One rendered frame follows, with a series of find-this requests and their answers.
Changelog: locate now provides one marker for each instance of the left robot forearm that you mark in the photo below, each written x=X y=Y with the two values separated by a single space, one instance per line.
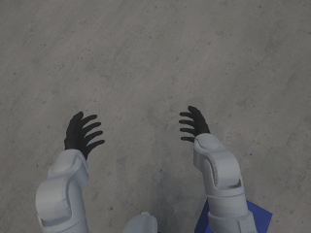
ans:
x=58 y=200

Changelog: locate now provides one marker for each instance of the right robot hand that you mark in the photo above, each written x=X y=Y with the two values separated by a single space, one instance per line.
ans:
x=199 y=124

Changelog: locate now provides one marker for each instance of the left robot hand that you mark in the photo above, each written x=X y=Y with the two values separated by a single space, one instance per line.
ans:
x=76 y=138

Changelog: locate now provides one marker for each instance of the right robot forearm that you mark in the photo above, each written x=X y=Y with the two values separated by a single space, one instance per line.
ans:
x=228 y=209

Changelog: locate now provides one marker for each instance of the carton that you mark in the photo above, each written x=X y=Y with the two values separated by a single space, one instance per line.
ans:
x=261 y=216

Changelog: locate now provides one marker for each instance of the robot left thigh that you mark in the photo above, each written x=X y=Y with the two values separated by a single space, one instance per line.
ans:
x=141 y=224

